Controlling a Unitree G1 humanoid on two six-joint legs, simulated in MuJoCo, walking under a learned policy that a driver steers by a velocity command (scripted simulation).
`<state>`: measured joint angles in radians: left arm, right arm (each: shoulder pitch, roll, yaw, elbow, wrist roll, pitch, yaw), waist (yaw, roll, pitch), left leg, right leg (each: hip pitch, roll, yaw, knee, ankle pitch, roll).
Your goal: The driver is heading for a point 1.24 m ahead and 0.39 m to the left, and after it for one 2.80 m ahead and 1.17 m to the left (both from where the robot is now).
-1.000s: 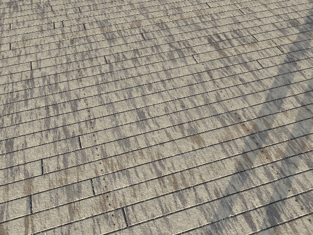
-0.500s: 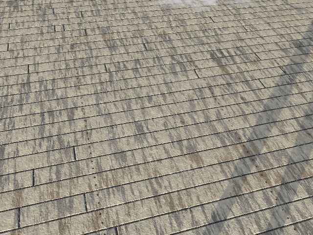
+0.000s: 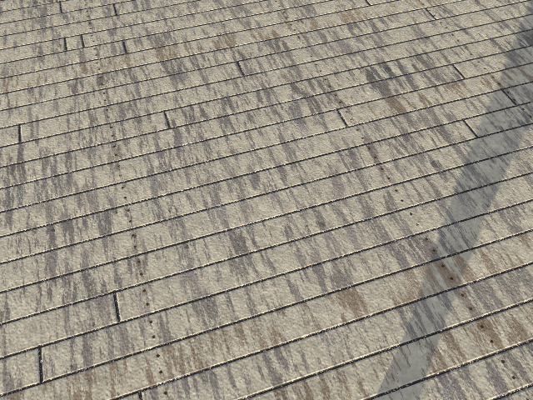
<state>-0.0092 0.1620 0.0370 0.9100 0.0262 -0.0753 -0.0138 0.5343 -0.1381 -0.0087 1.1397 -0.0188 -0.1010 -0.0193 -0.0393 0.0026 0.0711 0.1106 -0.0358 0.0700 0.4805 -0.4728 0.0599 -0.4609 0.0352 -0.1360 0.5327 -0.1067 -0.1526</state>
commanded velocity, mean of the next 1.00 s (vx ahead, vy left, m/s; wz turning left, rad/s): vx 0.50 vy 0.00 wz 0.20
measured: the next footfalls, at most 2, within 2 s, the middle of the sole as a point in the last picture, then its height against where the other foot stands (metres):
left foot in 0.56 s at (235, 387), level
right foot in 1.10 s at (283, 265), level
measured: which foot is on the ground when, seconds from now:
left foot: down 0.00-0.00, up 0.02-0.54, down 0.56-1.00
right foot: down 0.00-0.54, up 0.56-1.00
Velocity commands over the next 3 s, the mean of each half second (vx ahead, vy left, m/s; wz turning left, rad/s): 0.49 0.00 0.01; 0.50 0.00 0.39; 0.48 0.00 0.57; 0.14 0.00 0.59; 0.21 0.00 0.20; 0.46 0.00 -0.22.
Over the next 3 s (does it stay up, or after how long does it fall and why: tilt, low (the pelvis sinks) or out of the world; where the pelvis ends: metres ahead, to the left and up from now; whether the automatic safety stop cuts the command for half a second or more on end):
stays up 1.06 0.39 0.03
